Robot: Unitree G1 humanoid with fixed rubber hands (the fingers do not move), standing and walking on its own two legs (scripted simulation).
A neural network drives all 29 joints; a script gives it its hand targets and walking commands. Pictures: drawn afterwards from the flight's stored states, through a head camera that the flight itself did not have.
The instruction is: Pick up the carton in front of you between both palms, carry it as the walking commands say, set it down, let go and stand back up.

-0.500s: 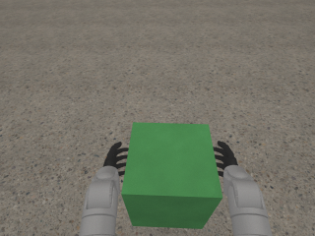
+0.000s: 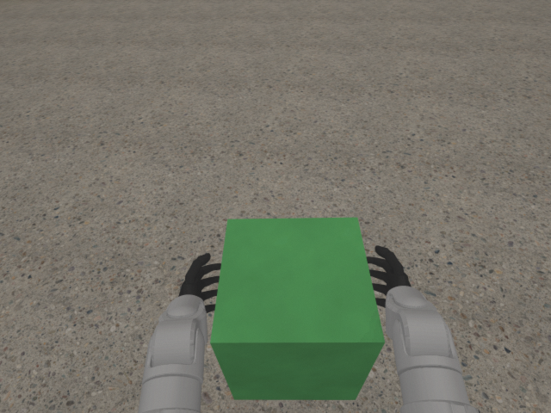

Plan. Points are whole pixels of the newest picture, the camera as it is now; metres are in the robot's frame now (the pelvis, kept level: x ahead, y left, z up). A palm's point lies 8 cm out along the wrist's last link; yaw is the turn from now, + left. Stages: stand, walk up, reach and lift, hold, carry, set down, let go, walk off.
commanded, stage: set down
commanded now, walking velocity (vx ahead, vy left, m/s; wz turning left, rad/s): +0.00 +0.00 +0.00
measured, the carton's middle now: (293, 312) +0.31 +0.01 -0.05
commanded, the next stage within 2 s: none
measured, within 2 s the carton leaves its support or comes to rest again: neither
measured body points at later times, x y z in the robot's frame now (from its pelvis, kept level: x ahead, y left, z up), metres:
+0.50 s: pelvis -0.07 -0.02 -0.07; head +0.14 -0.01 +0.32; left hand +0.37 +0.15 -0.14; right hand +0.36 -0.15 -0.14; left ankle +0.01 +0.10 -0.74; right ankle +0.04 -0.12 -0.74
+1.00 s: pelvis -0.02 +0.00 -0.18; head +0.24 +0.02 +0.18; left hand +0.44 +0.14 -0.29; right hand +0.41 -0.16 -0.29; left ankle +0.01 +0.10 -0.74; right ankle +0.05 -0.13 -0.74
